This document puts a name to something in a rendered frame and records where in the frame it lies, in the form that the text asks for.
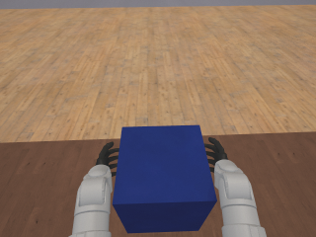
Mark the robot right forearm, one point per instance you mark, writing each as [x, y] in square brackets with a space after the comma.
[237, 202]

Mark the robot left hand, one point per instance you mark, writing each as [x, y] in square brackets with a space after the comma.
[104, 158]

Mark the robot right hand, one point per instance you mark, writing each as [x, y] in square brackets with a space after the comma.
[218, 154]

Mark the robot left forearm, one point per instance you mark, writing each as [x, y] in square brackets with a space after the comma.
[93, 204]

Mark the carton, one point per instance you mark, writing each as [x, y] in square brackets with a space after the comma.
[163, 180]

